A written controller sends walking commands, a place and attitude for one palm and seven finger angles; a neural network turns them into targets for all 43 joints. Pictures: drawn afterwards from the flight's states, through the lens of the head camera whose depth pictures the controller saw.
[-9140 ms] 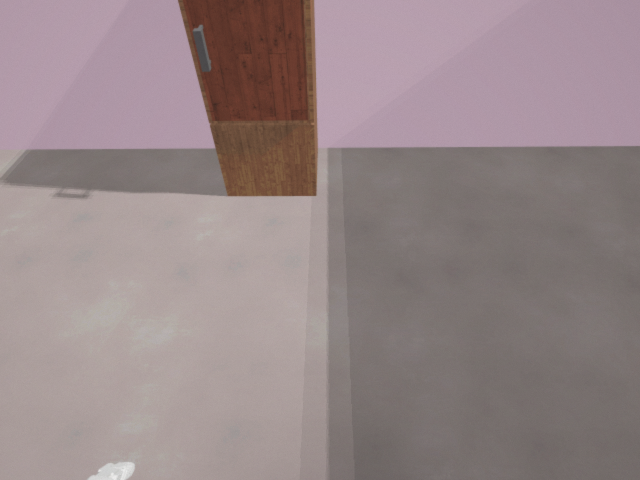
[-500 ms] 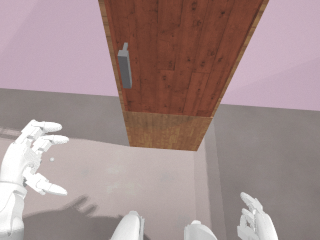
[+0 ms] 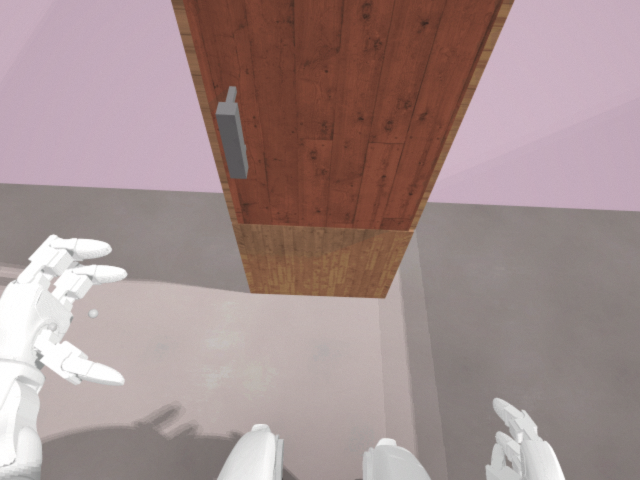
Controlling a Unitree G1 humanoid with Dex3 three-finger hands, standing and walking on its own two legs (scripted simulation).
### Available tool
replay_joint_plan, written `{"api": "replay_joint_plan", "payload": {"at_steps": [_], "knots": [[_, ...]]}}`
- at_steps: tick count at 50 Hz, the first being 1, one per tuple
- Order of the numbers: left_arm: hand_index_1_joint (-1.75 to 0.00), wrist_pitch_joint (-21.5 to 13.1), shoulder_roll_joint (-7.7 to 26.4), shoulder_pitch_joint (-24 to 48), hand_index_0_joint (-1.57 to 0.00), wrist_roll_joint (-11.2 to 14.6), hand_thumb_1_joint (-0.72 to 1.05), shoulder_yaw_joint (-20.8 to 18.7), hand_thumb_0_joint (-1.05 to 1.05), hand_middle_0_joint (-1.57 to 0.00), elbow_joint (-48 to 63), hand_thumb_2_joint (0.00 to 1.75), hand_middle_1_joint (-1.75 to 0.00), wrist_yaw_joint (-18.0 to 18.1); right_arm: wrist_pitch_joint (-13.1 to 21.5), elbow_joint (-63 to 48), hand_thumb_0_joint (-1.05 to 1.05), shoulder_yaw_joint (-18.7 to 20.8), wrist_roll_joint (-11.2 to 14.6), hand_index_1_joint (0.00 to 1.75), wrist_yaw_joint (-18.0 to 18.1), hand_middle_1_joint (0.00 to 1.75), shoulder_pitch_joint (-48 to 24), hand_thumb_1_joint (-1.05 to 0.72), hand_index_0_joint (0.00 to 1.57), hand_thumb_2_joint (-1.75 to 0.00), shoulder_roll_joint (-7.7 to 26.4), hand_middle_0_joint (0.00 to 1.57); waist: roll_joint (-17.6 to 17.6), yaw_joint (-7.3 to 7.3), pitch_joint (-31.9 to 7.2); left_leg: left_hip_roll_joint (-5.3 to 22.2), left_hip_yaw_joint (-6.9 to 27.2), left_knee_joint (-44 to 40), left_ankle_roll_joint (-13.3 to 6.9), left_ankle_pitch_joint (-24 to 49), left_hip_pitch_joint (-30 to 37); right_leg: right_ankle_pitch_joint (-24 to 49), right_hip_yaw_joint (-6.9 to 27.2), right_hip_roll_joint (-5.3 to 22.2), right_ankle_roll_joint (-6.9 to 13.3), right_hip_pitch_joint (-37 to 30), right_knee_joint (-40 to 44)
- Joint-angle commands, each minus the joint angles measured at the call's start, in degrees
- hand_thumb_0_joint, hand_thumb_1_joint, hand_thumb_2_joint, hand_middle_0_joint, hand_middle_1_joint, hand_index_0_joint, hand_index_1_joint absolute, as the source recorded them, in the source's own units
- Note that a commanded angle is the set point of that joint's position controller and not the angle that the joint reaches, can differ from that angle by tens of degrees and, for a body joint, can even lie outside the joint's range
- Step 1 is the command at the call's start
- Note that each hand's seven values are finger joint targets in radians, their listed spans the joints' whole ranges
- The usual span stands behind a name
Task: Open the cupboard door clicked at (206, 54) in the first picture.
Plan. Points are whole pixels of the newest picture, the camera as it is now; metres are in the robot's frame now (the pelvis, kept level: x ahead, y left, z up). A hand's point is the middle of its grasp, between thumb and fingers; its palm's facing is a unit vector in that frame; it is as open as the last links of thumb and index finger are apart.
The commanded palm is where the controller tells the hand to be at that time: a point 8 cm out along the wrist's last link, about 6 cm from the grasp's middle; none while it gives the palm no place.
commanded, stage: raise the hand with hooked fingers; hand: left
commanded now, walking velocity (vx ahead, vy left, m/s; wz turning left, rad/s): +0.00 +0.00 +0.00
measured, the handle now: (235, 133) +0.60 +0.17 +0.03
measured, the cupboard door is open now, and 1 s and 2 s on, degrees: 0 0 0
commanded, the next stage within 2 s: move the hooked fingers beside the handle in 0.10 s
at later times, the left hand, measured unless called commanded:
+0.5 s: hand (110, 283) +0.32 +0.26 +0.05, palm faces -0.01 -1.00 -0.04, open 14.0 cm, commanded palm +0.31 +0.31 +0.05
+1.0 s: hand (146, 221) +0.41 +0.25 +0.05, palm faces +0.00 -1.00 -0.03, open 14.0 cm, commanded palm +0.40 +0.30 +0.04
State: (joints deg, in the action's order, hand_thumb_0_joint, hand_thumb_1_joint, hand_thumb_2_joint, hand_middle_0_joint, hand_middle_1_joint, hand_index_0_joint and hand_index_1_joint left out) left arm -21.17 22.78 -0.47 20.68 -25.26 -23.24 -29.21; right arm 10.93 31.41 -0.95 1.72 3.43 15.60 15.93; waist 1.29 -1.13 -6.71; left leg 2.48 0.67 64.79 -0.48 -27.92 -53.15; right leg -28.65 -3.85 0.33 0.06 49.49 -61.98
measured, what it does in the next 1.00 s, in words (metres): stands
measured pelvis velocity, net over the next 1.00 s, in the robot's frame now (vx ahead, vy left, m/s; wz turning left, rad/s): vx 0.00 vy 0.00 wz -0.02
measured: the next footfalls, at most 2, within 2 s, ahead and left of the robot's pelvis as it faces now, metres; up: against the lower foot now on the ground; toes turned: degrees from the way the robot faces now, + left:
none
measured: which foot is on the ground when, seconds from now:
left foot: down 0.00-1.00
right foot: down 0.00-1.00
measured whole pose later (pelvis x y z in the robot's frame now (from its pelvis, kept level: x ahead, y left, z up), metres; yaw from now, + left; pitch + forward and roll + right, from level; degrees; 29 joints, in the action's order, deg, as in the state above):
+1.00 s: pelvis +0.00 +0.00 -0.01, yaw -1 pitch +20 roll -3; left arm -22.6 27.3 29.1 12.6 -26.0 -49.0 -25.2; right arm 4.3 35.6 -1.0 1.1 2.6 18.4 16.0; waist 1.0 -4.5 -6.9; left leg 3.0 -0.2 66.4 -0.8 -28.0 -58.5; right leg -28.2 -2.8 -0.2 -0.2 55.3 -63.6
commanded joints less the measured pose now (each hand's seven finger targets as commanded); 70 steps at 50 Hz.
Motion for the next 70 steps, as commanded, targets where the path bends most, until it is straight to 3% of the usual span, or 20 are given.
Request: {"api": "replay_joint_plan", "payload": {"at_steps": [1,10,14,16,19,24,26,32,33,38,41,43,46,48,52,59,61,63,65,70], "knots": [[-1.20,-3.5,14.3,8.2,-0.30,1.9,-0.50,-5.3,0.00,-0.30,11.0,0.30,-1.20,-0.6,2.5,-7.8,0.00,3.3,0.5,0.30,1.0,0.30,0.0,-0.90,0.20,-0.90,8.6,0.20,4.2,0.31,-17.0,-2.1,1.1,-9.7,-0.9,14.1,12.8,11.4,1.5,-2.0,1.2,-7.9,8.5],[-1.20,-3.1,14.2,8.6,-0.30,2.0,-0.50,-5.2,0.00,-0.30,10.0,0.30,-1.20,-1.1,2.3,-7.9,0.00,3.1,0.4,0.30,1.1,0.30,-0.2,-0.90,0.20,-0.90,8.6,0.20,2.5,0.18,-16.5,-2.0,1.3,-9.5,-0.9,14.0,12.5,11.5,1.1,-2.1,1.2,-7.7,8.3],[-1.20,-3.4,15.3,15.9,-0.30,1.5,-0.50,-5.4,0.00,-0.30,7.0,0.30,-1.20,-0.9,2.3,-6.4,0.00,3.0,0.3,0.30,1.8,0.30,0.2,-0.90,0.20,-0.90,8.9,0.20,2.0,-0.96,-15.9,-1.9,1.2,-8.2,-1.0,11.3,10.7,9.0,2.0,-2.0,1.1,-5.7,8.3],[-1.20,-3.6,15.6,20.9,-0.30,0.8,-0.50,-4.4,0.00,-0.30,5.7,0.30,-1.20,-1.1,2.3,-5.9,0.00,2.7,0.3,0.30,2.0,0.30,-0.1,-0.90,0.20,-0.90,8.9,0.20,4.2,-1.38,-15.7,-1.9,1.3,-8.0,-1.0,9.9,10.5,7.4,2.2,-1.7,1.3,-4.7,8.2],[-1.20,-3.4,14.9,22.2,-0.30,-0.1,-0.50,-2.7,0.00,-0.30,6.2,0.30,-1.20,-1.3,2.4,-5.9,0.00,2.9,0.3,0.30,2.0,0.30,0.4,-0.90,0.20,-0.90,8.8,0.20,5.7,-0.87,-19.4,-1.7,1.8,-8.7,-0.9,12.7,14.1,9.6,1.7,-1.9,1.5,-4.9,7.7],[-1.20,-1.9,15.1,25.9,-0.30,-1.4,-0.50,-2.2,0.00,-0.30,2.7,0.30,-1.20,0.4,1.5,-5.2,0.00,2.8,0.3,0.30,1.8,0.30,1.2,-0.90,0.20,-0.90,8.8,0.20,5.8,-1.18,-19.3,-1.6,1.9,-9.2,-0.7,13.4,14.1,10.5,1.4,-1.8,1.4,-4.3,7.7],[-1.20,-1.4,16.7,27.8,-0.30,-2.0,-0.50,-3.6,0.00,-0.30,-0.4,0.30,-1.20,1.7,0.8,-4.9,0.00,2.9,0.3,0.30,1.7,0.30,1.7,-0.90,0.20,-0.90,9.1,0.20,3.7,-1.21,-17.9,-1.5,1.8,-9.3,-0.7,12.0,12.3,9.4,1.4,-1.7,1.3,-4.2,7.9],[-1.20,-2.8,18.6,32.0,-0.30,-3.8,-0.50,-4.9,0.00,-0.30,-3.2,0.30,-1.20,3.8,-0.8,-4.4,0.00,3.1,-0.1,0.30,1.0,0.30,3.3,-0.90,0.20,-0.90,9.0,0.20,4.2,-1.06,-21.3,-1.4,1.3,-8.9,-0.7,14.8,12.8,12.2,1.6,-1.7,1.3,-5.9,7.2],[-1.20,-3.0,17.9,32.0,-0.30,-3.8,-0.50,-4.3,0.00,-0.30,-4.4,0.30,-1.20,3.7,-1.1,-4.4,0.00,3.1,-0.2,0.30,0.9,0.30,3.6,-0.90,0.20,-0.90,9.1,0.20,2.8,-1.28,-21.6,-1.4,1.3,-8.5,-0.8,15.4,12.2,12.9,1.7,-2.0,1.3,-6.2,7.0],[-1.20,-3.8,19.0,39.7,-0.30,-4.8,-0.50,-3.8,0.00,-0.30,-9.1,0.30,-1.20,3.4,-2.5,-2.9,0.00,3.2,-0.2,0.30,0.7,0.30,4.9,-0.90,0.20,-0.90,9.5,0.20,3.5,-2.63,-20.9,-1.2,1.3,-7.8,-0.9,14.3,11.3,12.3,1.9,-2.1,1.3,-4.4,6.8],[-1.20,-4.5,20.2,42.3,-0.30,-5.5,-0.50,-4.3,0.00,-0.30,-10.3,0.30,-1.20,3.3,-3.3,-2.3,0.00,3.4,-0.3,0.30,0.5,0.30,5.9,-0.90,0.20,-0.90,9.6,0.20,4.2,-2.68,-23.3,-1.1,1.3,-7.4,-0.9,17.1,12.8,14.7,2.0,-2.0,1.2,-4.6,6.3],[-1.20,-5.1,18.4,43.8,-0.30,-5.4,-0.50,-2.7,0.00,-0.30,-9.6,0.30,-1.20,3.2,-3.6,-2.2,0.00,3.6,-0.3,0.30,0.3,0.30,6.4,-0.90,0.20,-0.90,9.4,0.20,5.8,-2.99,-25.0,-1.0,1.5,-7.0,-0.8,19.4,15.3,15.7,1.8,-2.2,1.4,-3.3,5.9],[-1.20,-4.8,20.7,44.7,-0.30,-6.2,-0.50,-4.6,0.00,-0.30,-14.0,0.30,-1.20,3.8,-4.7,-1.3,0.00,3.6,-0.4,0.30,0.2,0.30,7.2,-0.90,0.20,-0.90,9.6,0.20,3.2,-3.03,-23.5,-0.9,1.5,-7.0,-0.9,18.1,12.8,15.4,1.9,-2.2,1.1,-3.8,6.1],[-1.20,-4.9,20.0,47.5,-0.30,-6.6,-0.50,-3.5,0.00,-0.30,-15.0,0.30,-1.20,4.1,-5.2,-1.1,0.00,3.4,-0.5,0.30,0.1,0.30,7.5,-0.90,0.20,-0.90,9.5,0.20,5.1,-3.50,-23.6,-1.0,1.2,-6.4,-1.0,18.1,12.6,15.6,2.1,-2.2,1.2,-2.9,5.7],[-1.20,-5.6,21.9,52.7,-0.30,-8.1,-0.50,-4.0,0.00,-0.30,-18.3,0.30,-1.20,5.0,-6.4,-0.5,0.00,3.4,-0.7,0.30,-0.1,0.30,8.2,-0.90,0.20,-0.90,9.8,0.20,4.7,-4.23,-23.2,-0.8,1.5,-6.3,-1.0,16.3,12.1,13.6,2.0,-2.2,1.1,-1.2,5.8],[-1.20,-7.0,25.6,60.2,-0.30,-10.0,-0.50,-5.3,0.00,-0.30,-24.0,0.30,-1.20,5.5,-8.2,0.5,0.00,3.2,-1.3,0.30,-0.3,0.30,10.0,-0.90,0.20,-0.90,10.2,0.20,6.8,-4.94,-27.0,-0.6,2.0,-4.4,-0.9,18.8,13.4,15.1,2.1,-2.4,1.2,0.5,4.4],[-1.20,-6.3,25.3,62.1,-0.30,-10.5,-0.50,-4.3,0.00,-0.30,-26.7,0.30,-1.20,5.5,-8.8,0.6,0.00,2.8,-1.2,0.30,-0.3,0.30,10.1,-0.90,0.20,-0.90,10.3,0.20,5.3,-5.86,-25.2,-0.5,2.1,-4.2,-1.1,17.1,11.0,14.0,2.0,-2.4,1.0,1.2,4.4],[-1.20,-6.2,24.1,64.7,-0.30,-10.7,-0.50,-3.0,0.00,-0.30,-27.1,0.30,-1.20,5.6,-9.1,0.6,0.00,2.8,-1.3,0.30,-0.4,0.30,10.6,-0.90,0.20,-0.90,10.3,0.20,6.7,-6.68,-25.9,-0.5,2.3,-3.7,-1.3,17.8,11.9,14.1,1.9,-2.5,1.1,2.8,4.0],[-1.20,-6.1,26.5,67.5,-0.30,-11.5,-0.50,-3.8,0.00,-0.30,-27.8,0.30,-1.20,6.2,-9.7,1.1,0.00,2.8,-1.5,0.30,-0.4,0.30,11.1,-0.90,0.20,-0.90,10.7,0.20,7.9,-7.09,-26.5,-0.3,2.8,-3.6,-1.0,17.8,12.6,13.4,1.8,-2.5,1.0,4.2,3.9],[-1.20,-5.8,29.8,71.3,-0.30,-12.6,-0.50,-5.5,0.00,-0.30,-31.1,0.30,-1.20,7.3,-10.6,1.4,0.00,2.3,-1.9,0.30,-0.6,0.30,12.3,-0.90,0.20,-0.90,11.1,0.20,6.4,-7.98,-27.9,-0.3,2.8,-2.2,-1.4,17.3,9.7,13.4,2.0,-2.7,0.7,3.8,3.4]]}}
